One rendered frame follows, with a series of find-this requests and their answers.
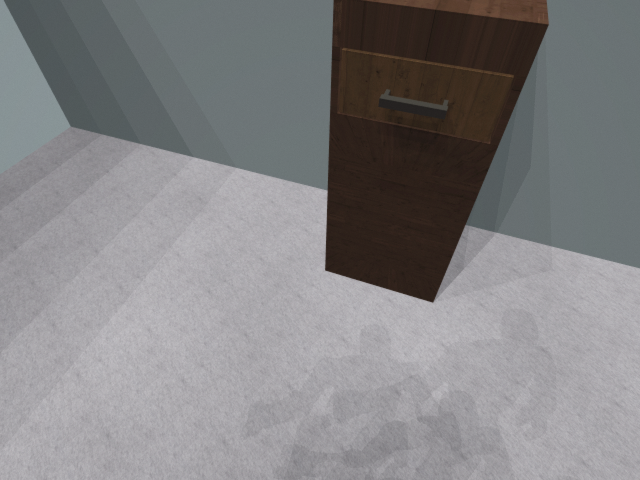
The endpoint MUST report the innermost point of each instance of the cabinet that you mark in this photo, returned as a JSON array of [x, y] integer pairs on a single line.
[[399, 196]]

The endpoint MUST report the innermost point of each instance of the drawer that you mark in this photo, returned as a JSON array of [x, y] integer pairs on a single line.
[[475, 96]]

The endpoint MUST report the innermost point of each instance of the handle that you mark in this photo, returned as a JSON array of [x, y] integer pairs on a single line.
[[413, 106]]

